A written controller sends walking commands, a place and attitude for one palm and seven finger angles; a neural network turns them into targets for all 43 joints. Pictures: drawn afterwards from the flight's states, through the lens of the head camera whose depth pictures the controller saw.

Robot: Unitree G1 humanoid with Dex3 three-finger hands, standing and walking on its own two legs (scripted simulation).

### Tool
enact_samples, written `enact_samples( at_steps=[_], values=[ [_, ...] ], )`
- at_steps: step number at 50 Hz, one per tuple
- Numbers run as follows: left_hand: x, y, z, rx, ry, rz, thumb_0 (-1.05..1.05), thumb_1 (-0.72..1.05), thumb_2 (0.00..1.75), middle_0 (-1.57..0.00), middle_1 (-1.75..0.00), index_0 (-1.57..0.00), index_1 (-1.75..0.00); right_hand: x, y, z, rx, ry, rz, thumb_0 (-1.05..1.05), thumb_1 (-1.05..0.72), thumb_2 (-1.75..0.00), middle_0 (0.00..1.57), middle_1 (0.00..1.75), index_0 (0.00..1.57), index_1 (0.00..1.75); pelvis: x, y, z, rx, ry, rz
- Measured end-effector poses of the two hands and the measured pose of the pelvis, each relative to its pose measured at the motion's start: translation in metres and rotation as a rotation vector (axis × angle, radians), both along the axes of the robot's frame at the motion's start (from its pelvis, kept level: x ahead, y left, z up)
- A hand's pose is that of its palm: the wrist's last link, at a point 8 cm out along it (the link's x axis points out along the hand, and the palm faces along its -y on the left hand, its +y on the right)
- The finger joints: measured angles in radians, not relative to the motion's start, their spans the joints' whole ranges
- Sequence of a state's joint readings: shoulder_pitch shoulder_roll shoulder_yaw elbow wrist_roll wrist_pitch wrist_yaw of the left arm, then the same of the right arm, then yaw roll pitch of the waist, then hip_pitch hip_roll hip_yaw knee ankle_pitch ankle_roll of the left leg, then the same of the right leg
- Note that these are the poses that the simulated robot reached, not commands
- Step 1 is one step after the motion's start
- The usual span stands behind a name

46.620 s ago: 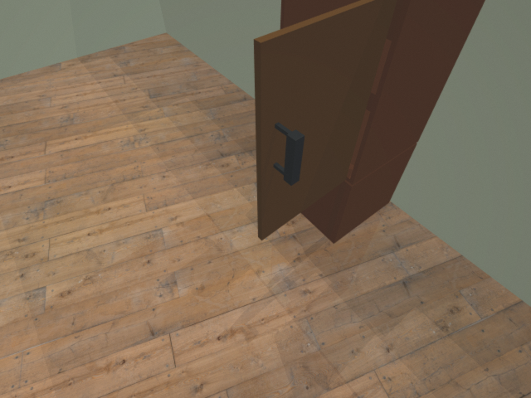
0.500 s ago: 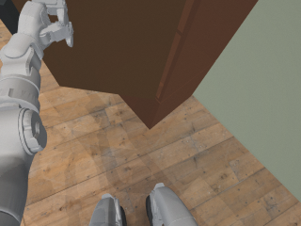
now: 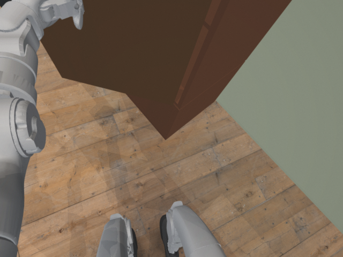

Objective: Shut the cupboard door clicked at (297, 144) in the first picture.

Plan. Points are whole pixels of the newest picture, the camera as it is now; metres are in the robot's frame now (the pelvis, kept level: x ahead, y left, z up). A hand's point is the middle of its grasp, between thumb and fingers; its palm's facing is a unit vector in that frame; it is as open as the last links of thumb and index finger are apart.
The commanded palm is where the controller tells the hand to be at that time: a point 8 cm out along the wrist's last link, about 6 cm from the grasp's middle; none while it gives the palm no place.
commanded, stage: push the door shut along its arc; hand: left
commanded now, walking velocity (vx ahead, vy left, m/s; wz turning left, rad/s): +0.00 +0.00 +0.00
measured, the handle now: out of the picture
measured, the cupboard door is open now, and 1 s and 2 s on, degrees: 38 30 30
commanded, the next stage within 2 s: pull the fist back off the door in 0.02 s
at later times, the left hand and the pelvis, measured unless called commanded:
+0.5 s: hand (100, 8) +0.61 +0.06 +0.10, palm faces +0.01 -1.00 -0.06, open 3.1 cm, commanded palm +0.58 +0.10 +0.11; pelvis +0.00 -0.01 +0.01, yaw -1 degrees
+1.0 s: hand (98, 39) +0.52 +0.06 +0.11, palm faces +0.01 -1.00 -0.05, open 3.1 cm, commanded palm +0.51 +0.11 +0.11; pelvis +0.01 -0.02 +0.03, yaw +2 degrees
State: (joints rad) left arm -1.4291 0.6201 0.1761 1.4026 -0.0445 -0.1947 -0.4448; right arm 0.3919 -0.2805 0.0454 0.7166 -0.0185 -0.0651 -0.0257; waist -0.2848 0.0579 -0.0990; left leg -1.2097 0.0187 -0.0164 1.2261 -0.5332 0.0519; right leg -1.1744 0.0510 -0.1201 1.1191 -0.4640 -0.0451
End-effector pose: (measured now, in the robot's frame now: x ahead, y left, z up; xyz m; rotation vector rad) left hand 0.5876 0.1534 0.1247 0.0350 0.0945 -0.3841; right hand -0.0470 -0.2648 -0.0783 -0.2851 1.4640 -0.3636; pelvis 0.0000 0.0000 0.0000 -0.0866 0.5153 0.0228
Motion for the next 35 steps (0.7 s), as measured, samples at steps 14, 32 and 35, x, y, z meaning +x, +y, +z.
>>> enact_samples(
  at_steps=[14,32,35],
  values=[
    [0.017,-0.021,-0.012,-0.136,0.012,0.381,0.02,0.9,0.94,-1.3,-1.5,-1.3,-1.5,-0.015,0.019,-0.006,0.089,0.028,0.028,0.0,-0.91,-0.9,0.2,0.3,0.2,0.3,-0.003,-0.002,-0.009,-0.003,0.05,-0.007],
    [-0.014,-0.041,0.001,-0.021,-0.07,0.435,0.02,0.9,0.9,-1.3,-1.5,-1.3,-1.49,-0.032,0.027,0.016,0.211,0.052,-0.058,0.0,-0.91,-0.9,0.2,0.3,0.2,0.3,0.014,-0.011,0.024,0.038,-0.032,-0.032],
    [-0.023,-0.037,0.003,0.024,-0.098,0.421,0.02,0.9,0.9,-1.29,-1.5,-1.3,-1.49,-0.022,0.016,0.017,0.2,0.036,-0.042,0.0,-0.91,-0.9,0.2,0.3,0.2,0.3,0.016,-0.013,0.027,0.042,-0.051,-0.03]
  ],
)
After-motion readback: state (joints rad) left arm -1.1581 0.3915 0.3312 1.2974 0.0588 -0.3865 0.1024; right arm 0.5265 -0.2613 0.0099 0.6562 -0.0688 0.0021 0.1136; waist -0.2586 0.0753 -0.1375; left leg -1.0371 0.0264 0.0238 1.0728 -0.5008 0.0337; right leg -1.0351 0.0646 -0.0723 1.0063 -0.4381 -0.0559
